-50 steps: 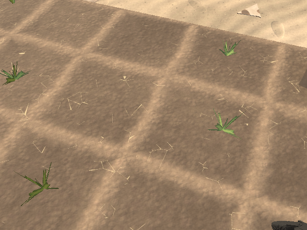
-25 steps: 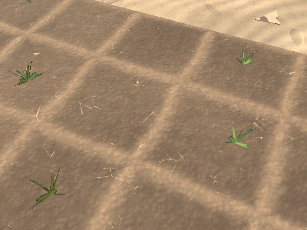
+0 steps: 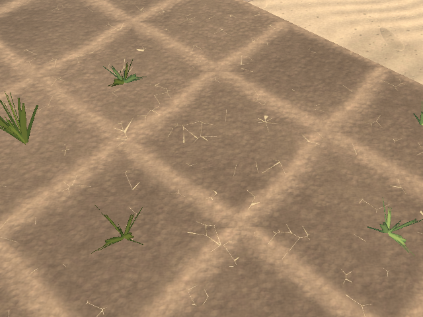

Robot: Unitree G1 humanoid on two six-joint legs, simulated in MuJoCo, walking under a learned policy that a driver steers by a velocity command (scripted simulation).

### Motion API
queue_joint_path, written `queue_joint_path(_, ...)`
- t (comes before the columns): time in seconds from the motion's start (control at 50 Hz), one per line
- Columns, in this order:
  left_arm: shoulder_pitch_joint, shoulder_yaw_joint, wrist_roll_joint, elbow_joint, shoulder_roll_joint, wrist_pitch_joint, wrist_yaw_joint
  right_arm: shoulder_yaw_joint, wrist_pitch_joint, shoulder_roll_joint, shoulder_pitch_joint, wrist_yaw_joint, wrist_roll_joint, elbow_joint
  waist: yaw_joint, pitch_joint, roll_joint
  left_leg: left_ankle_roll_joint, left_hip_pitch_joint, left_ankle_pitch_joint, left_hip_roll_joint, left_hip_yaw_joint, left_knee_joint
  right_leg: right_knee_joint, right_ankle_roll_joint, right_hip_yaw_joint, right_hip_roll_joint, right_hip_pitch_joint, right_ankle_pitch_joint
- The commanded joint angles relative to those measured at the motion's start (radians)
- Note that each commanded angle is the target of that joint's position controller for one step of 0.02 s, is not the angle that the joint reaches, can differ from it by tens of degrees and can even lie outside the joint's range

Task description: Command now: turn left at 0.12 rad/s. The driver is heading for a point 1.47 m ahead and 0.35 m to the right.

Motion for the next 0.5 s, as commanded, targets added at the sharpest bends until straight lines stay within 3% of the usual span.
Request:
queue_joint_path(0.02, 0.007, 0.006, -0.001, -0.052, 0.059, -0.015, -0.014, -0.009, -0.012, -0.09, -0.025, 0.006, -0.015, -0.045, -0.012, -0.125, 0.159, 0.16, 0.039, 0.035, 0.259, -0.214, -0.126, -0.11, -0.015, -0.02, -0.029, 0.136, 0.023)
queue_joint_path(0.06, 0.039, -0.005, 0.004, -0.034, 0.033, -0.025, -0.027, 0.011, -0.018, -0.058, -0.033, 0.014, -0.015, -0.019, 0.021, -0.1, 0.134, 0.117, -0.008, -0.04, 0.23, -0.18, -0.108, -0.331, -0.044, -0.045, -0.016, 0.267, 0.163)
queue_joint_path(0.08, 0.025, -0.005, 0.016, -0.041, 0.053, -0.028, -0.028, 0.015, -0.027, -0.054, 0.014, 0.017, -0.021, 0.004, 0.012, -0.083, 0.101, 0.07, -0.022, -0.072, 0.2, -0.162, -0.097, -0.392, -0.063, -0.01, -0.034, 0.305, 0.25)
queue_joint_path(0.1, 0.013, 0.003, 0.023, -0.062, 0.119, -0.03, -0.024, 0.012, -0.035, -0.07, 0.039, 0.016, -0.035, 0.009, -0.019, -0.073, 0.02, 0.021, -0.029, -0.127, 0.145, -0.11, -0.025, -0.395, -0.097, 0.098, -0.121, 0.305, 0.415)
queue_joint_path(0.12, -0.022, 0.016, 0.018, -0.058, 0.181, -0.029, -0.024, 0.004, -0.041, -0.076, 0.084, 0.015, -0.035, 0.01, -0.087, -0.063, -0.108, -0.022, 0.008, -0.147, 0.066, -0.012, -0.013, -0.383, -0.162, 0.143, -0.148, 0.215, 0.361)
queue_joint_path(0.14, -0.025, 0.017, 0.009, -0.066, 0.155, -0.031, -0.029, -0.003, -0.04, -0.105, 0.027, 0.006, -0.037, 0.01, -0.041, -0.05, -0.125, -0.054, 0.076, -0.112, 0.055, 0.025, 0.028, -0.435, -0.196, 0.186, -0.149, 0.127, 0.22)
queue_joint_path(0.16, -0.018, 0.009, 0.01, -0.061, 0.133, -0.034, -0.03, -0.01, -0.037, -0.112, -0.012, -0.002, -0.028, 0.002, -0.03, -0.038, -0.14, -0.057, 0.099, -0.09, 0.058, 0.038, 0.049, -0.458, -0.194, 0.209, -0.149, 0.097, 0.164)
queue_joint_path(0.2, -0.014, 0.012, 0.003, -0.065, 0.145, -0.039, -0.029, -0.014, -0.025, -0.099, -0.021, -0.014, -0.021, -0.003, -0.022, -0.033, -0.168, -0.047, 0.093, -0.074, 0.058, 0.054, 0.071, -0.455, -0.187, 0.237, -0.144, 0.097, 0.178)
queue_joint_path(0.28, 0.023, 0.021, -0.01, -0.085, 0.152, -0.023, -0.009, -0.024, -0.03, -0.07, -0.002, -0.008, -0.012, -0.005, -0.003, -0.07, -0.123, -0.033, 0.085, -0.068, 0.062, 0.075, 0.075, -0.391, -0.198, 0.269, -0.123, 0.118, 0.233)
queue_joint_path(0.32, 0.016, 0.022, -0.014, -0.109, 0.142, -0.011, -0.003, -0.034, -0.033, -0.077, 0.018, -0.003, -0.01, -0.002, 0.0, -0.079, -0.055, -0.012, 0.113, -0.052, 0.097, 0.052, 0.032, -0.324, -0.177, 0.237, -0.078, 0.078, 0.22)
queue_joint_path(0.34, 0.013, 0.02, -0.016, -0.124, 0.13, -0.006, -0.002, -0.042, -0.032, -0.093, 0.031, -0.002, -0.01, 0.0, 0.002, -0.079, 0.012, 0.015, 0.135, -0.044, 0.141, 0.006, -0.016, -0.26, -0.152, 0.191, -0.037, 0.036, 0.188)
queue_joint_path(0.36, 0.015, 0.016, -0.016, -0.135, 0.114, -0.002, -0.003, -0.049, -0.03, -0.113, 0.057, -0.002, -0.012, 0.004, -0.001, -0.081, 0.094, 0.069, 0.177, -0.013, 0.225, -0.085, -0.08, -0.16, -0.117, 0.122, 0.015, -0.032, 0.123)
queue_joint_path(0.38, 0.034, 0.012, -0.014, -0.143, 0.097, 0.002, -0.006, -0.054, -0.032, -0.141, 0.062, -0.002, -0.016, 0.004, 0.006, -0.086, 0.207, 0.156, 0.203, 0.085, 0.37, -0.22, -0.146, -0.025, -0.087, 0.038, 0.057, -0.089, -0.019)
queue_joint_path(0.4, 0.031, 0.023, -0.011, -0.148, 0.123, 0.005, -0.01, -0.049, -0.038, -0.131, 0.047, -0.008, -0.023, -0.014, -0.005, -0.096, 0.233, 0.244, 0.207, 0.231, 0.488, -0.302, -0.163, 0.197, -0.063, 0.011, 0.028, -0.142, -0.244)
queue_joint_path(0.42, 0.033, 0.038, -0.015, -0.146, 0.15, 0.009, -0.015, -0.041, -0.045, -0.119, 0.04, -0.014, -0.024, -0.024, -0.002, -0.094, 0.149, 0.275, 0.193, 0.323, 0.513, -0.292, -0.159, 0.356, -0.049, 0.032, 0.005, -0.167, -0.277)
queue_joint_path(0.44, 0.049, 0.039, -0.02, -0.137, 0.137, 0.017, -0.017, -0.039, -0.049, -0.117, 0.001, -0.019, -0.016, -0.031, 0.022, -0.085, 0.089, 0.244, 0.183, 0.326, 0.478, -0.212, -0.146, 0.386, -0.042, 0.04, -0.021, -0.17, -0.237)
queue_joint_path(0.46, 0.05, 0.028, -0.022, -0.135, 0.106, 0.025, -0.019, -0.043, -0.049, -0.128, -0.027, -0.02, -0.006, -0.03, 0.028, -0.066, 0.085, 0.204, 0.181, 0.306, 0.431, -0.13, -0.148, 0.33, -0.035, 0.027, -0.042, -0.176, -0.179)
queue_joint_path(0.5, 0.019, 0.012, -0.02, -0.149, 0.072, 0.03, -0.027, -0.049, -0.037, -0.149, -0.021, -0.022, -0.005, -0.019, 0.003, -0.065, 0.117, 0.174, 0.183, 0.331, 0.368, -0.012, -0.143, 0.224, -0.019, -0.035, -0.048, -0.129, -0.111)
Next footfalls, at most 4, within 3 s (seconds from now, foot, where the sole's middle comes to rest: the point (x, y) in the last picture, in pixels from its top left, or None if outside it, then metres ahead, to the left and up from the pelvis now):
0.08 right None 0.06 -0.15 -0.78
0.66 right None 0.00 -0.17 -0.78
1.18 left None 0.41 -0.12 -0.78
1.62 right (327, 263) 0.63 -0.39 -0.78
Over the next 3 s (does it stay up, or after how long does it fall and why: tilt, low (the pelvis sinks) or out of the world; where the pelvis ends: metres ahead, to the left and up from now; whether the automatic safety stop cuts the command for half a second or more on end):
stays up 1.18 -0.30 0.00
